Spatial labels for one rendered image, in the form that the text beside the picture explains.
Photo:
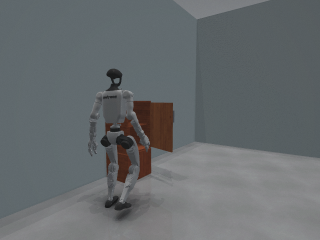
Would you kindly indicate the right robot foot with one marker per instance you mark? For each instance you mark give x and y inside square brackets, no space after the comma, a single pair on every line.
[119,205]

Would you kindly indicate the robot right hand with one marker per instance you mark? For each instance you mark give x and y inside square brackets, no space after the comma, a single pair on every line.
[145,142]

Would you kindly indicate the robot left hand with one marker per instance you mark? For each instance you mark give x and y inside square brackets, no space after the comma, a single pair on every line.
[92,146]

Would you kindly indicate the right robot shin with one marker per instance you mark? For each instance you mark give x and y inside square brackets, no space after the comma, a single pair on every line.
[129,184]

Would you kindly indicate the robot right forearm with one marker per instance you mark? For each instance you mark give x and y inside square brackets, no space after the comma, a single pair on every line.
[136,126]

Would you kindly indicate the left robot upper arm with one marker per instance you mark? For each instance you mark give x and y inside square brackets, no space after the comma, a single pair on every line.
[96,107]

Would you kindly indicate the robot left forearm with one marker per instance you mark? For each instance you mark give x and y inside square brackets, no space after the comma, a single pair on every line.
[93,128]

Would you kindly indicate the right robot upper arm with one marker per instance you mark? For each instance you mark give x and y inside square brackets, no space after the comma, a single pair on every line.
[128,95]

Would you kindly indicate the cupboard door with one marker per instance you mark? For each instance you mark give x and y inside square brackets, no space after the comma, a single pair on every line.
[161,125]

